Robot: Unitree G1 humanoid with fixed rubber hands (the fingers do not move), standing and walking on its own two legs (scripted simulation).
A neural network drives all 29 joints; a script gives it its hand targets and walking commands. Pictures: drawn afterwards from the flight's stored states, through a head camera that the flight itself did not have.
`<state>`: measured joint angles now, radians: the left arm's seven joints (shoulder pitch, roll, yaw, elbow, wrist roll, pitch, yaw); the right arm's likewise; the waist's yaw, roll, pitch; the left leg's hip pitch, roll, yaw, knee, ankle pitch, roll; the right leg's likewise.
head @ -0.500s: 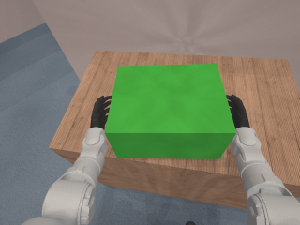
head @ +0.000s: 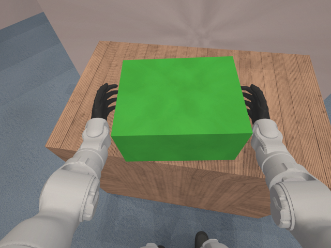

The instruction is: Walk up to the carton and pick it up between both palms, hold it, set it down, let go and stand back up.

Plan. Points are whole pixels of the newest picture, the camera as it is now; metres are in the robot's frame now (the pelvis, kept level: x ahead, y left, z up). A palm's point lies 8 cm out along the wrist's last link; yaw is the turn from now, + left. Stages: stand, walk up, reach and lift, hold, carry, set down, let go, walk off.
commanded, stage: set down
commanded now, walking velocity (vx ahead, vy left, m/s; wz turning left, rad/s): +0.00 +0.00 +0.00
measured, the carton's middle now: (178, 109) +0.47 -0.01 -0.01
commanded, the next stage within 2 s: none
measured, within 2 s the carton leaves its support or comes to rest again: neither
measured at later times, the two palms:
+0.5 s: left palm (93, 117) +0.42 +0.22 +0.03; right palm (274, 115) +0.42 -0.25 +0.03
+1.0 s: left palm (77, 110) +0.42 +0.24 +0.07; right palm (289, 104) +0.42 -0.26 +0.07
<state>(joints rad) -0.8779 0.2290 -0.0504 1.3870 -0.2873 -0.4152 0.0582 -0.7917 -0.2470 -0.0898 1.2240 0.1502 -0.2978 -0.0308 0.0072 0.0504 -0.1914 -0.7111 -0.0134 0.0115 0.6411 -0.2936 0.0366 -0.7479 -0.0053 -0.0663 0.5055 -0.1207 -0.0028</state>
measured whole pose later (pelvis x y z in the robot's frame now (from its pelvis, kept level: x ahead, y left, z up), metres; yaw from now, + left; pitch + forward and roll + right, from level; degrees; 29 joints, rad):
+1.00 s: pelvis -0.02 -0.02 -0.02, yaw +2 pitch +20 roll -1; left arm -0.88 0.48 -0.16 1.09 -0.46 -0.04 -0.01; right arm -0.80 -0.43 0.07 0.97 0.45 -0.03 -0.05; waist -0.02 0.00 -0.19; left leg -0.79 -0.01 -0.02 0.79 -0.33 0.01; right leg -0.84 0.00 -0.10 0.68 -0.19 -0.03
